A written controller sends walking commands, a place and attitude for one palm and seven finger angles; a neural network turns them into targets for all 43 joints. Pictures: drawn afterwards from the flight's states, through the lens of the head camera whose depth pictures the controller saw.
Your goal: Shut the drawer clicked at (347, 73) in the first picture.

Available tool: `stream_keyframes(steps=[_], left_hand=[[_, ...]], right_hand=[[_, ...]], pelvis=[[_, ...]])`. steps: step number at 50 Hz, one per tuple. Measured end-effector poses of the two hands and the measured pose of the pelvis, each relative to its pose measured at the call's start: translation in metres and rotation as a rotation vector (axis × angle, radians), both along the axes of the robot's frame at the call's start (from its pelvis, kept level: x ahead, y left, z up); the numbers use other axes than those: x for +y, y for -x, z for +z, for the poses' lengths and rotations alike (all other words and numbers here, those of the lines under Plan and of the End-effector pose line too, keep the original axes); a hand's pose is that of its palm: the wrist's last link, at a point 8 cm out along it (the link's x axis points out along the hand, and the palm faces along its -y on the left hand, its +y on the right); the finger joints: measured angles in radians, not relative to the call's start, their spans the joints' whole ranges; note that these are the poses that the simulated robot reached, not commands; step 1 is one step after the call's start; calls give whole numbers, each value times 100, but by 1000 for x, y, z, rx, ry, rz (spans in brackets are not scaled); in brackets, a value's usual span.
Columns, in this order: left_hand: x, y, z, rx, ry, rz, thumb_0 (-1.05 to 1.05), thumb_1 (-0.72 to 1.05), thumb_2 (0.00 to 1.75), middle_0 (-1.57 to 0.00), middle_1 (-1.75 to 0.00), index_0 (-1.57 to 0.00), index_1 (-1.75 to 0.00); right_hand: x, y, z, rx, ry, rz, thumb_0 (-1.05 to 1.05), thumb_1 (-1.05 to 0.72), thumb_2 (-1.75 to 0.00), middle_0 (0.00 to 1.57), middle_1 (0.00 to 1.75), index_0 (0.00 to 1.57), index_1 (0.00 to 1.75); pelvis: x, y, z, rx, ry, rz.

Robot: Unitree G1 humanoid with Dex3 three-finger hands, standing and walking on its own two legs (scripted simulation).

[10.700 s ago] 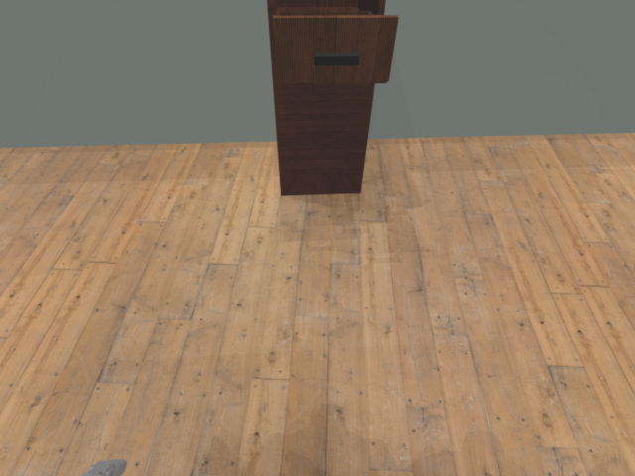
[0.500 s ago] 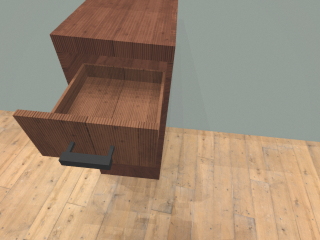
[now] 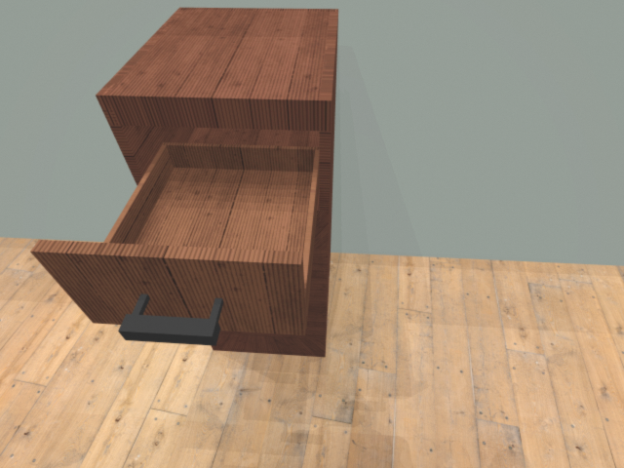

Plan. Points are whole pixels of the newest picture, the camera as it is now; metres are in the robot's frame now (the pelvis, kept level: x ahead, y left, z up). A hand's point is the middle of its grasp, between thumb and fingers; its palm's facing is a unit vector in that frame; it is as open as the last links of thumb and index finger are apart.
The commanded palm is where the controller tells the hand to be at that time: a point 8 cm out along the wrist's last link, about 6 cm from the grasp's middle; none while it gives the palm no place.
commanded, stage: come to a stop and stand still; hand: left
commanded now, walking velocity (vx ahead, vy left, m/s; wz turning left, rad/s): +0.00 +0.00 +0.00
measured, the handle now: (175, 316) +0.30 +0.21 +0.03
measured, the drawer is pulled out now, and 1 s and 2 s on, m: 0.29 0.29 0.29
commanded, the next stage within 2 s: look again from close up in 0.82 s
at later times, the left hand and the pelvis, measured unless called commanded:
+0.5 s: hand out of the picture +0.06 +0.18 -0.17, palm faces -0.01 -0.98 -0.20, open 7.3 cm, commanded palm none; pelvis +0.04 +0.00 +0.01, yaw -1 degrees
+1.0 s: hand out of the picture +0.05 +0.17 -0.17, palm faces -0.01 -0.98 -0.18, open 7.3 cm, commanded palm none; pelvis +0.05 +0.00 +0.01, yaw -1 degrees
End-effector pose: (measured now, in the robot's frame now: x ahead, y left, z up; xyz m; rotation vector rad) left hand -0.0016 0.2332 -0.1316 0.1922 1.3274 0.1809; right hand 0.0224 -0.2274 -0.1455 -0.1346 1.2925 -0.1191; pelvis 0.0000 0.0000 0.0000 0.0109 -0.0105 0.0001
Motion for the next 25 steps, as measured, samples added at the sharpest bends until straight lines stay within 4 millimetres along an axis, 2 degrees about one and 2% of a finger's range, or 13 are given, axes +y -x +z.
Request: stream_keyframes(steps=[5,10,17,25], left_hand=[[-4,-22,-1,-10,18,-25,0,91,90,-20,-30,-20,-30],[-7,-42,-4,-19,29,-38,0,92,90,-20,-30,-20,-30],[-6,-59,-6,-27,32,-41,1,93,90,-20,-30,-20,-30],[-6,-59,-7,3,39,-33,0,92,90,-20,-30,-20,-30]], right_hand=[[1,14,2,64,2,-18,0,-91,-90,20,30,20,30],[3,16,4,93,7,-35,0,-91,-90,20,30,20,30],[5,0,6,83,12,-40,0,-91,-90,20,30,20,30],[3,-22,8,60,26,-32,0,-92,-90,20,30,20,30]], pelvis=[[-1,-8,2,8,0,-6],[-2,-18,4,5,0,-11],[-2,-29,5,-1,2,-14],[0,-38,6,0,3,-19]])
